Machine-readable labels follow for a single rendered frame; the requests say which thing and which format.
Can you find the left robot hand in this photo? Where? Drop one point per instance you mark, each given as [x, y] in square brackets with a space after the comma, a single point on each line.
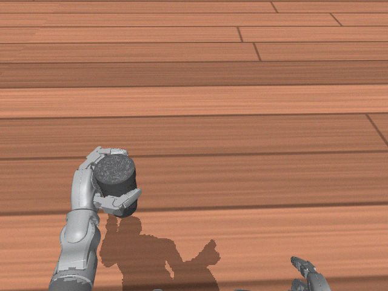
[87, 194]

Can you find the left robot arm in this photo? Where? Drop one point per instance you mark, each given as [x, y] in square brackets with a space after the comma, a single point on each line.
[77, 263]

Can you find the cup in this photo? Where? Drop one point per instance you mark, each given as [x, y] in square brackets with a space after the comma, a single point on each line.
[116, 175]

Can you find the right robot hand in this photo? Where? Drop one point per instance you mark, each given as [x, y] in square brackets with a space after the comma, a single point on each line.
[315, 281]

